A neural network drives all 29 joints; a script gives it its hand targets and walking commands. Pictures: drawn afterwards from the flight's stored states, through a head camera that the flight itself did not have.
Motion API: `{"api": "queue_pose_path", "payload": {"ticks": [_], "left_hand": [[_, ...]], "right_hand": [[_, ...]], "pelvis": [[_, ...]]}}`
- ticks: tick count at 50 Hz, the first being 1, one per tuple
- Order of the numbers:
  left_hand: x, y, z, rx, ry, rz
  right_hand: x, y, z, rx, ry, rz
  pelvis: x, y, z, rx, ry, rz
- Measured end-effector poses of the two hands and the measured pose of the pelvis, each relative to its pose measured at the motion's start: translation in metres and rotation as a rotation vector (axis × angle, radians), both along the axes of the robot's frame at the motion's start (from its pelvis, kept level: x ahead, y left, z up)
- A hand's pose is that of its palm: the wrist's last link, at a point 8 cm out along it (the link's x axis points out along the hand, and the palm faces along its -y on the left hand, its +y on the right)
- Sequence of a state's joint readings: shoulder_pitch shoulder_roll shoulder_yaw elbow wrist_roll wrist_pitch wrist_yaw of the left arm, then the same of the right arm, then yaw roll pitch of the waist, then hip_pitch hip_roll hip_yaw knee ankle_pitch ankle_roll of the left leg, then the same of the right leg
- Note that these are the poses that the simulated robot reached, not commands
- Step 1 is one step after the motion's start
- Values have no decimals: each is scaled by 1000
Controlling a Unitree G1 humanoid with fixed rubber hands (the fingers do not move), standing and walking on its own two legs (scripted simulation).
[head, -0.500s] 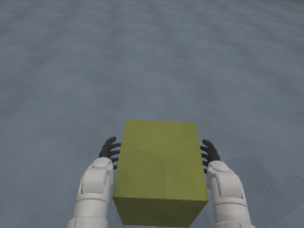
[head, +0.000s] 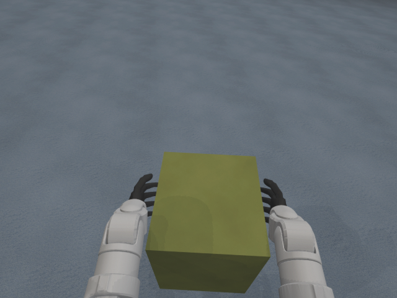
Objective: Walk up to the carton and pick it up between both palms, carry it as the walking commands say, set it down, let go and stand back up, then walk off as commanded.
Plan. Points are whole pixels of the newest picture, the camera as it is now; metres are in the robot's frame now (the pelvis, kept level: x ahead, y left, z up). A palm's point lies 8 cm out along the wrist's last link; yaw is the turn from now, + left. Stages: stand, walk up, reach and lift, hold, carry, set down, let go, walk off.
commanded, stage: hold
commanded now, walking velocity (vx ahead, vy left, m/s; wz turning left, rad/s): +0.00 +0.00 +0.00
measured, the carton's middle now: (205, 225) +0.29 +0.00 -0.02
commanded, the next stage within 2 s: carry in 0.72 s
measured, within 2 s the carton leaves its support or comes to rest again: neither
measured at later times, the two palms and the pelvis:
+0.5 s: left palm (138, 209) +0.29 +0.14 +0.04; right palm (278, 217) +0.28 -0.15 +0.04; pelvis +0.00 +0.01 +0.00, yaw -1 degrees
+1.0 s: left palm (130, 188) +0.31 +0.15 +0.09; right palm (271, 181) +0.33 -0.13 +0.09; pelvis +0.04 -0.01 +0.00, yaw +5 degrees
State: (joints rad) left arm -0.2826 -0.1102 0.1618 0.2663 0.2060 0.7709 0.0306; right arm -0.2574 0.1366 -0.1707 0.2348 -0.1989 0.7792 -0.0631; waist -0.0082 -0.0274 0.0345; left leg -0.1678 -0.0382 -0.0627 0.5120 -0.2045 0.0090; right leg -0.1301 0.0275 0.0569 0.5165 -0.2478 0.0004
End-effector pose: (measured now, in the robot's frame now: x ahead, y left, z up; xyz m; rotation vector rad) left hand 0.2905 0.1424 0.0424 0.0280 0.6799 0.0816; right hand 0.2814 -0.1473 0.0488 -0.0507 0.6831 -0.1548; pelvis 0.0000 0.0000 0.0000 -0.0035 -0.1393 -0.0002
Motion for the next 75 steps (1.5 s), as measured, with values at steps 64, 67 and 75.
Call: {"api": "queue_pose_path", "payload": {"ticks": [64,67,75], "left_hand": [[98,20,63,-86,-40,181],[135,2,58,-91,-65,157],[208,-14,29,-67,43,200]], "right_hand": [[123,21,57,72,-38,43],[156,2,57,74,-64,16],[246,-13,28,92,48,48]], "pelvis": [[166,-4,7,-27,200,78],[203,-16,-3,-21,189,87],[278,-40,-10,-10,207,138]]}}
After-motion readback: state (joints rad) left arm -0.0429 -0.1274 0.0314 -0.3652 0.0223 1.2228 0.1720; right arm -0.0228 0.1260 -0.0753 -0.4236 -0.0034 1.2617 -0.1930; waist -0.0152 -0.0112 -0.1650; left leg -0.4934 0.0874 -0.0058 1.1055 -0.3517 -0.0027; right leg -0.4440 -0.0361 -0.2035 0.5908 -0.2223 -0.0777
